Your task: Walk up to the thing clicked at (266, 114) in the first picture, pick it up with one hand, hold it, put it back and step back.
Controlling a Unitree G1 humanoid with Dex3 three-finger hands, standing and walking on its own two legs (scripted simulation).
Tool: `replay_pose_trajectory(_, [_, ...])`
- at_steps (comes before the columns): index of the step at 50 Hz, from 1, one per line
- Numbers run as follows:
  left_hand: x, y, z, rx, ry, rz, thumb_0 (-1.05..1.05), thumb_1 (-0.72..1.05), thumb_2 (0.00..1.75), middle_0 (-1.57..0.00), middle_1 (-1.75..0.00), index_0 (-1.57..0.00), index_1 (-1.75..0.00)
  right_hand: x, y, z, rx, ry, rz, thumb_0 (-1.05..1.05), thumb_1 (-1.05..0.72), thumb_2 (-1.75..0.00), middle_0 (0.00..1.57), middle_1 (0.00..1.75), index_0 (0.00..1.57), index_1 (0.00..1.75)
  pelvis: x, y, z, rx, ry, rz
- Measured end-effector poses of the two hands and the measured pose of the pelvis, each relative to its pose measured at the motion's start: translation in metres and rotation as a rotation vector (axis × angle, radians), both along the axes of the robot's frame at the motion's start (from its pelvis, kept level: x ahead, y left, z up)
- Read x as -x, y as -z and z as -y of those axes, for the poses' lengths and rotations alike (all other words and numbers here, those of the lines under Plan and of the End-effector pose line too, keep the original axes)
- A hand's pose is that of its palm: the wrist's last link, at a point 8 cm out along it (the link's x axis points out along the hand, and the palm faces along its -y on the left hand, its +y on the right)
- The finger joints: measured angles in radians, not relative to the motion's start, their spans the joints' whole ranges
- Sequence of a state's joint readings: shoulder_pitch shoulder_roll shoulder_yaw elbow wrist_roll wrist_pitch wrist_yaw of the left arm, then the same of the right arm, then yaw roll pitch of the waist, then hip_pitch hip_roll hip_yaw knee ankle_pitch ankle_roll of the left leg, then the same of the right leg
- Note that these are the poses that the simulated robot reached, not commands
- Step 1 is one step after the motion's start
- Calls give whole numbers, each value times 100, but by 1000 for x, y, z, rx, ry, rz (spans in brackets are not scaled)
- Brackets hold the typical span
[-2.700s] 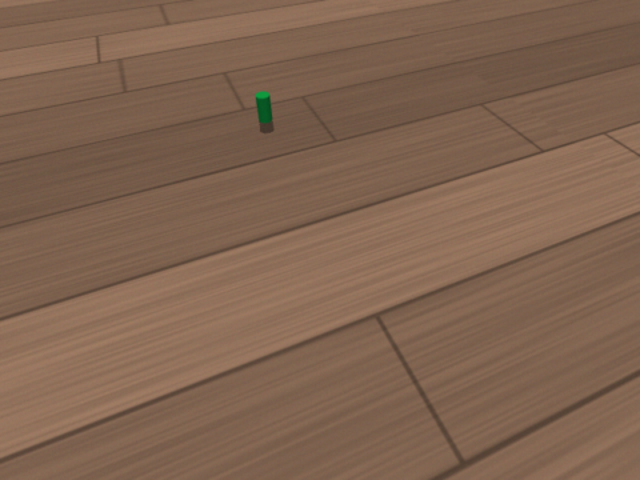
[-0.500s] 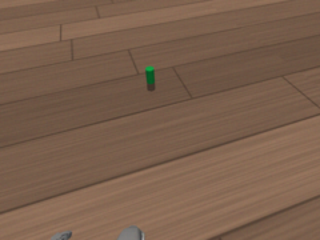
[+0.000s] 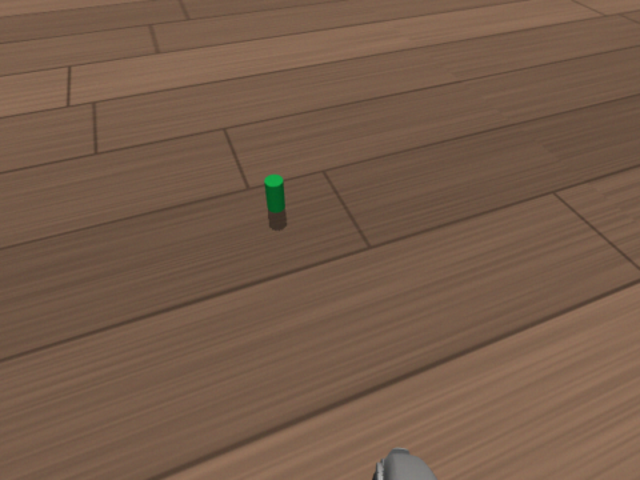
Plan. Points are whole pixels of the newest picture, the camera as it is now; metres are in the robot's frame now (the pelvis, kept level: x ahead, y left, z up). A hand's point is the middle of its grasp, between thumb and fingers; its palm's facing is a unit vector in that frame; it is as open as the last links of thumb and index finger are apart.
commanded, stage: walk up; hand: left
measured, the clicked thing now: (275, 194) +1.32 +0.20 -0.70
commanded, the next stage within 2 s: none
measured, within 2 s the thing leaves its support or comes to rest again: neither
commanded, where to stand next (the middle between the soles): +0.99 -0.03 m, yaw +3 degrees
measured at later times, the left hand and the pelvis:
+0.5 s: hand (170, 390) +0.28 +0.25 -0.14, palm faces +0.02 -0.93 -0.36, open 7.4 cm; pelvis +0.25 -0.03 +0.00, yaw +2 degrees
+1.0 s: hand (206, 254) +0.54 +0.24 -0.13, palm faces -0.07 -0.92 -0.39, open 7.4 cm; pelvis +0.47 -0.04 -0.01, yaw +0 degrees
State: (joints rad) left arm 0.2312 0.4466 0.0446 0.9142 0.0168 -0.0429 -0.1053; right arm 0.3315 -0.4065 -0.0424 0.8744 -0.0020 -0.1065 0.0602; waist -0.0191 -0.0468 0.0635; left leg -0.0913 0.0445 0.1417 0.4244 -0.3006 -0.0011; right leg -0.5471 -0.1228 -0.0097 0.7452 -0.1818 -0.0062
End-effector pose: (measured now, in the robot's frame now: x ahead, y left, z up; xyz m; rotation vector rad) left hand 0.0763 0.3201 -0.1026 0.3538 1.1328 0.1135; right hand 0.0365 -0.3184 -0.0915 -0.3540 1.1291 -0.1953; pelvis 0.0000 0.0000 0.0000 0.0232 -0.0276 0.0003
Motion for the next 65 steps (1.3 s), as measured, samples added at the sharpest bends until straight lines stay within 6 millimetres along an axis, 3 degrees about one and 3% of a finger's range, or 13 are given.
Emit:
replay_pose_trajectory(6, [-105, -3, 26, -44, 16, 98, 1, 90, 89, -20, -30, -20, -30, -47, 35, 35, -10, 41, -64, 1, -90, -90, 21, 30, 20, 31, -76, 21, 29, -4, -8, 8])
replay_pose_trajectory(9, [-141, -7, 42, -51, 0, 166, 0, 91, 89, -20, -30, -20, -30, -85, 45, 45, -16, 35, -84, 1, -90, -90, 21, 30, 20, 30, -104, 24, 41, 6, -14, 23])
replay_pose_trajectory(14, [-162, -22, 58, -42, -31, 149, 0, 90, 89, -20, -30, -20, -30, -163, 33, 47, -43, -7, -17, 1, -91, -90, 21, 30, 20, 30, -146, 7, 46, 12, -12, 27])
replay_pose_trajectory(20, [-175, -19, 51, -40, -67, 67, 0, 90, 89, -20, -30, -21, -30, -239, 15, 44, -42, -61, 14, 0, -91, -90, 21, 30, 20, 30, -197, -1, 45, 35, -18, 9])
replay_pose_trajectory(26, [-195, 2, 27, -27, -126, -10, 0, 90, 89, -20, -30, -21, -30, -317, 8, 29, -3, -108, 6, 1, -91, -90, 21, 30, 20, 30, -258, 6, 31, 62, -32, 5])
replay_pose_trajectory(31, [-229, 29, 7, -21, -150, -88, 1, 90, 89, -20, -30, -20, -30, -383, 5, 9, 35, -125, 83, 1, -91, -90, 21, 30, 20, 30, -308, 20, 12, 35, -30, 14])
replay_pose_trajectory(36, [-288, 25, 7, -1, -101, -78, 1, 91, 89, -20, -30, -20, -30, -410, -10, -1, 28, -76, 126, 0, -91, -90, 21, 30, 20, 30, -347, 8, 8, 23, -15, 23])
replay_pose_trajectory(42, [-360, 10, 15, 9, -49, -38, 1, 91, 89, -20, -30, -20, -30, -425, -11, 10, 21, -42, 74, 0, -90, -90, 21, 30, 20, 30, -392, 0, 13, 9, -3, 21])
replay_pose_trajectory(48, [-434, -4, 30, -30, -20, -10, 0, 91, 89, -20, -30, -20, -30, -444, 9, 39, -1, 12, 7, 0, -90, -90, 21, 30, 20, 30, -445, 4, 32, -11, 2, 14])
replay_pose_trajectory(53, [-495, -9, 50, -90, -22, 76, 0, 90, 89, -20, -30, -20, -30, -479, 39, 68, -15, 22, -57, 1, -90, -90, 21, 30, 20, 30, -492, 19, 59, 7, -9, 20])
replay_pose_trajectory(59, [-523, -25, 72, -84, -60, 90, 0, 90, 89, -20, -30, -20, -30, -546, 37, 69, -51, -16, -49, 1, -91, -90, 21, 30, 20, 30, -532, 5, 68, 8, -15, 23])
replay_pose_trajectory(65, [-538, -21, 72, -67, -88, 42, 0, 90, 89, -20, -30, -21, -30, -607, 23, 64, -53, -65, -38, 1, -91, -90, 21, 30, 20, 30, -574, -1, 69, 29, -31, 12])
